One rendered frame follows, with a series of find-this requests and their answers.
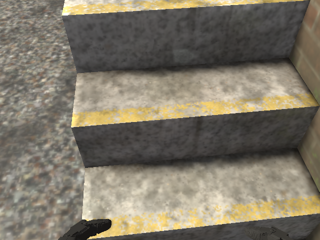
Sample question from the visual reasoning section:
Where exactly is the robot right hand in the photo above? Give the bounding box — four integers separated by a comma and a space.
244, 226, 294, 240

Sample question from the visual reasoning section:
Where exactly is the robot left hand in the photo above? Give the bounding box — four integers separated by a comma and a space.
58, 219, 112, 240

